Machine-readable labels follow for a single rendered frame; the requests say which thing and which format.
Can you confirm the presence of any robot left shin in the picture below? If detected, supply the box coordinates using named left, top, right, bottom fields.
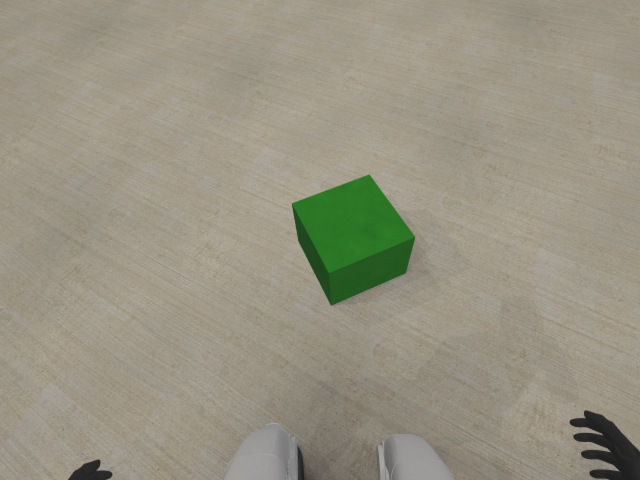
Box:
left=264, top=423, right=286, bottom=432

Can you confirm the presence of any right robot hand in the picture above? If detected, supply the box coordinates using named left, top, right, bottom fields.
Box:
left=570, top=410, right=640, bottom=480

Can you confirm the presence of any robot right thigh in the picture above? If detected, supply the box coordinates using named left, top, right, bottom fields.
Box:
left=376, top=434, right=455, bottom=480

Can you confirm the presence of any carton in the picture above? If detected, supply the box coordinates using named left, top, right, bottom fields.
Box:
left=292, top=174, right=415, bottom=306

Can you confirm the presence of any left robot hand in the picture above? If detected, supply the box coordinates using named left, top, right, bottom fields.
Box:
left=68, top=459, right=112, bottom=480

